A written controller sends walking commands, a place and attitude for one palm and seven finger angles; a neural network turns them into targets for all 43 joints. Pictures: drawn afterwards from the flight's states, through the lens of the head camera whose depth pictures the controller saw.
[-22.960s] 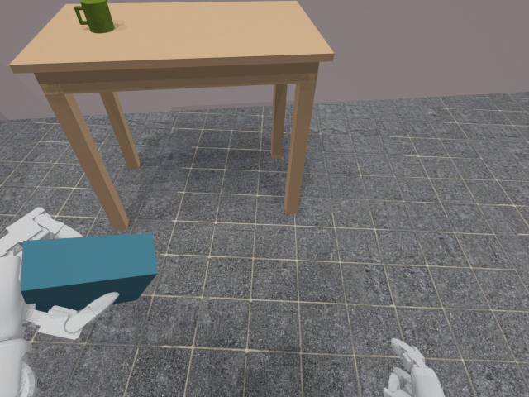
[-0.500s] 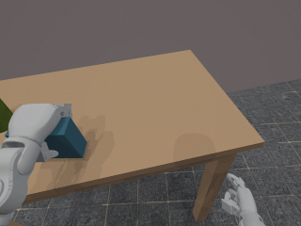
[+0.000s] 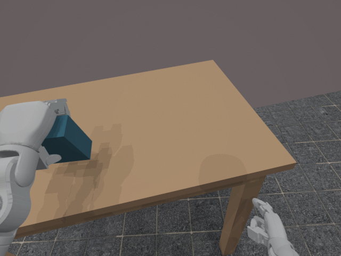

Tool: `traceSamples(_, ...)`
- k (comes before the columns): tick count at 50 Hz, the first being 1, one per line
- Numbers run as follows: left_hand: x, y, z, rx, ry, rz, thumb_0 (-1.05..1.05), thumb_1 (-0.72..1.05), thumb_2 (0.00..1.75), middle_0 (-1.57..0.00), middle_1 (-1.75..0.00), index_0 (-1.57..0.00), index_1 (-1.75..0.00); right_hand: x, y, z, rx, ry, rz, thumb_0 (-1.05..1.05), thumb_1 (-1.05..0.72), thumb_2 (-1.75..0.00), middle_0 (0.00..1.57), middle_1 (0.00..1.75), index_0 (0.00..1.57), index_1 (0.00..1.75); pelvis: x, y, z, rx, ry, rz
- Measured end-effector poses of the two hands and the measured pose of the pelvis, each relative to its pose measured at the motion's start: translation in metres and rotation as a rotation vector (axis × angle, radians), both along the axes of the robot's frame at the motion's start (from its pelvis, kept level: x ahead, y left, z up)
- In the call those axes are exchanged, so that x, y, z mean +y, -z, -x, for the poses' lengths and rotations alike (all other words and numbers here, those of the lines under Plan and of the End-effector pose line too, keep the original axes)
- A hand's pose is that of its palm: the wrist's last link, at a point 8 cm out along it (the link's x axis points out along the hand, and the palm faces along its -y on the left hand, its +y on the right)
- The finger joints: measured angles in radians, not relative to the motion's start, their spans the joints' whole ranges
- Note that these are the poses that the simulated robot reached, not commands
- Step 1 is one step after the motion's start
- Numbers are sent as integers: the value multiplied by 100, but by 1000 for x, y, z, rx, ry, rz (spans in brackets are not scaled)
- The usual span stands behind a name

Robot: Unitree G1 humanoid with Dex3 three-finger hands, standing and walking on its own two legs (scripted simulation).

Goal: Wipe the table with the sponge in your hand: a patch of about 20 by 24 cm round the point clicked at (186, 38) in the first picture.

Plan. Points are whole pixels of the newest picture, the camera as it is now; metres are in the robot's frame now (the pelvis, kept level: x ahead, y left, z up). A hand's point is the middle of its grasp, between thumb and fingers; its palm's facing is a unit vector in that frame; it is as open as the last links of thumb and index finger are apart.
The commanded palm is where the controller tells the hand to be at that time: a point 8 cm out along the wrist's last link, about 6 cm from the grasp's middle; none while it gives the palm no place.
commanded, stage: move the sponge above the wiping area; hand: left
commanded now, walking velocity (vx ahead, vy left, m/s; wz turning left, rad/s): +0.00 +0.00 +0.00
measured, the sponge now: (54, 146) +0.24 +0.32 +0.16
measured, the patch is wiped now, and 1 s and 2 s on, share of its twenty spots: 0.00 0.00 0.00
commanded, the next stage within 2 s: lower the sponge onto the table in 1.76 s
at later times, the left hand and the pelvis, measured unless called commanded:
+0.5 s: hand (34, 128) +0.24 +0.34 +0.22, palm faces +0.23 +0.05 -0.97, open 9.1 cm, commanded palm +0.19 +0.32 +0.25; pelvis -0.01 -0.01 +0.00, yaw +0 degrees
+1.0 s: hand (23, 130) +0.24 +0.36 +0.21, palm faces +0.21 +0.03 -0.98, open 9.1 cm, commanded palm +0.18 +0.33 +0.25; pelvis -0.01 +0.00 +0.00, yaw +0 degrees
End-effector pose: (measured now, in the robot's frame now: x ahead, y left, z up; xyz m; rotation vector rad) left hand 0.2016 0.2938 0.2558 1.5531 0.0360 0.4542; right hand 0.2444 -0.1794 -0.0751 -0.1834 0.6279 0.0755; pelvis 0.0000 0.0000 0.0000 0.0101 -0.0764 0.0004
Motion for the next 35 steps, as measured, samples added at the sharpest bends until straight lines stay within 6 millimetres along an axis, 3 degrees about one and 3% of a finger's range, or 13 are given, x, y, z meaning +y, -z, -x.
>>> traceSamples(3,24,-17,0,-55,-134,38,-1,-43,103,-83,-141,-83,-141,-4,-1,-1,3,7,-17,1,-91,-90,20,30,19,30,-3,0,1,11,3,0)
traceSamples(5,35,-14,2,-21,-210,68,-1,-42,103,-82,-142,-83,-141,-9,-1,-1,0,15,-27,1,-91,-90,20,30,20,30,-5,0,3,22,4,-1)
traceSamples(9,35,24,7,166,-257,131,-1,-42,103,-82,-142,-83,-142,-22,0,1,-16,43,-23,1,-91,-90,20,30,20,30,-5,1,6,37,-4,-1)
traceSamples(12,19,63,10,322,-192,161,-1,-42,103,-82,-142,-83,-142,-31,2,3,-21,50,18,1,-91,-90,20,30,20,30,-6,2,7,34,-17,-3)
traceSamples(14,5,69,11,346,-111,125,-1,-42,103,-82,-143,-83,-142,-34,2,4,-25,45,54,1,-91,-90,20,30,20,30,-7,3,7,24,-18,-5)
traceSamples(17,-11,52,9,266,20,33,-1,-42,103,-83,-142,-83,-142,-34,0,7,-35,41,85,1,-91,-90,20,30,20,30,-10,3,5,4,-23,-5)
traceSamples(19,-10,34,6,184,44,-13,-1,-42,103,-83,-142,-83,-142,-32,-1,9,-33,45,76,2,-91,-90,20,30,20,30,-12,2,4,-5,-17,-3)
traceSamples(23,15,1,-6,33,-63,14,-1,-43,103,-83,-142,-84,-142,-30,1,10,-16,53,34,1,-91,-90,20,30,20,30,-15,2,6,-5,-9,0)
traceSamples(27,41,-7,-11,54,-222,52,-1,-42,103,-83,-142,-83,-142,-32,3,12,-9,66,2,1,-91,-90,20,30,20,30,-14,2,9,21,0,-4)
traceSamples(31,44,21,-5,223,-265,82,-1,-42,103,-82,-143,-83,-142,-40,6,16,-9,86,-3,1,-90,-90,20,30,20,30,-10,3,10,38,0,-4)
traceSamples(35,25,60,5,389,-145,110,-1,-42,103,-82,-143,-83,-143,-45,8,20,-6,91,44,1,-91,-90,20,30,20,30,-7,5,11,30,-9,-4)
